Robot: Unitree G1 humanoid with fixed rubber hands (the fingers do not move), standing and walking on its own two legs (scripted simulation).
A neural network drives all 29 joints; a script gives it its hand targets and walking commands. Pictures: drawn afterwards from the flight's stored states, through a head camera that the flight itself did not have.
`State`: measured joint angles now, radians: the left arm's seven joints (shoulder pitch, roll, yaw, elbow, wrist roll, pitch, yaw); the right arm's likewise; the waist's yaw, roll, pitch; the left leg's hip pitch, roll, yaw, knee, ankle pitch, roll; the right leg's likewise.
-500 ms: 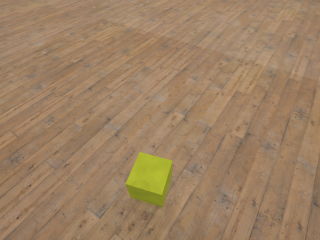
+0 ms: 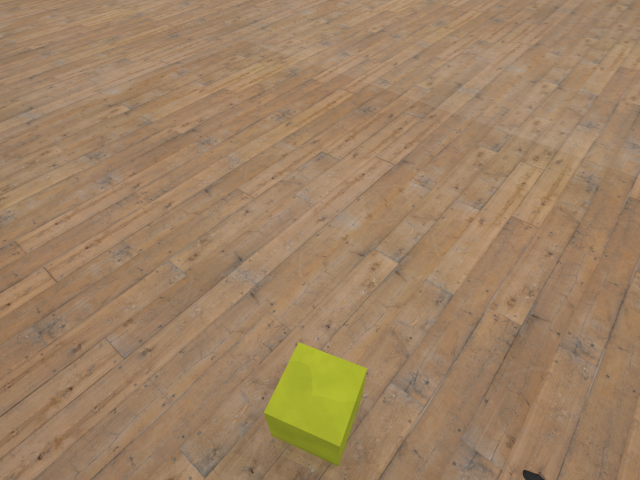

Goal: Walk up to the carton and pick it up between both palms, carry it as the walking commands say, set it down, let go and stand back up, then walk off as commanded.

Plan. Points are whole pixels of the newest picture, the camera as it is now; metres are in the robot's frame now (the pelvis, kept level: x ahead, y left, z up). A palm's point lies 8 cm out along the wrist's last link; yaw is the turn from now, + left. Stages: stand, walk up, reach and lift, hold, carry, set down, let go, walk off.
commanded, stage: walk up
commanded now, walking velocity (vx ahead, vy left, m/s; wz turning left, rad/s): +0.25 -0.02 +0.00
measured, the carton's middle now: (318, 402) +0.46 +0.03 -0.67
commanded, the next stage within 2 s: none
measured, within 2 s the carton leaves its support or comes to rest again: neither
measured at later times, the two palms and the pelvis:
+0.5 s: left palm out of the picture +0.13 +0.20 -0.13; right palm out of the picture +0.15 -0.30 -0.12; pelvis +0.06 -0.03 -0.01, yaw -1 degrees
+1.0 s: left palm out of the picture +0.09 +0.23 -0.11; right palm out of the picture +0.11 -0.28 -0.13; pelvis +0.03 -0.02 +0.00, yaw -3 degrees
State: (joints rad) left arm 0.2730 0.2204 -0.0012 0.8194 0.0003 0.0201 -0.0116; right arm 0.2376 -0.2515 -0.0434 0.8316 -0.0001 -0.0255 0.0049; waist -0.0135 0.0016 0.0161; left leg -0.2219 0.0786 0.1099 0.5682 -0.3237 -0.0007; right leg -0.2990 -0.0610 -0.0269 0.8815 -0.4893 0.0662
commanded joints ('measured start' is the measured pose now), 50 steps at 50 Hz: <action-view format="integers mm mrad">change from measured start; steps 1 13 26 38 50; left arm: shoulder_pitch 57 24 23 -3 77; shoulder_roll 73 190 150 119 274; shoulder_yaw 36 101 65 53 106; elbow -2 27 13 11 -41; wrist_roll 17 10 7 14 61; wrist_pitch -34 -14 -33 -27 20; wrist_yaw -13 43 31 33 70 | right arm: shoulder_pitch -27 46 12 19 -131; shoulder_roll -159 -39 -17 -54 -97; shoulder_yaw -53 -15 -9 -7 -15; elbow -26 -35 4 40 -130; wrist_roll -43 2 -8 -17 -59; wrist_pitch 10 19 47 41 119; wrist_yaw -4 -31 -25 -23 26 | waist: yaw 38 10 16 12 55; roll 220 -310 -128 -71 -161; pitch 29 -152 -110 -64 143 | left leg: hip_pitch -11 -42 18 97 -363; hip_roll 179 -32 -25 31 -17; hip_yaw -120 13 -10 -34 -180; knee -215 -8 -35 -110 548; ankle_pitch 184 6 73 204 -73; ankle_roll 87 -35 -27 -9 -40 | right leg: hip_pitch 64 208 163 27 -160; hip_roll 49 -95 -159 -93 -283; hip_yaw -121 95 181 141 565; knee -343 -304 -461 -500 -686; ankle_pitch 179 1243 927 517 99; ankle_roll -5 -172 -151 -130 -188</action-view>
